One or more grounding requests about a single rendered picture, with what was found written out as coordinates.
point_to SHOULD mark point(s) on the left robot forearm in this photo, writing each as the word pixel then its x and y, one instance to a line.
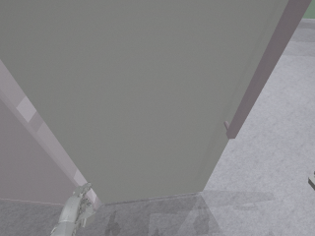
pixel 65 228

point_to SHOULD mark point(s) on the robot left hand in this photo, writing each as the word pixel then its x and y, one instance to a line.
pixel 72 210

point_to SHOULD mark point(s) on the handle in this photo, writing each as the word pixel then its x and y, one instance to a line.
pixel 290 19

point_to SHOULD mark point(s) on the fridge door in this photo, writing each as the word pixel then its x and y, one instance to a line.
pixel 137 91

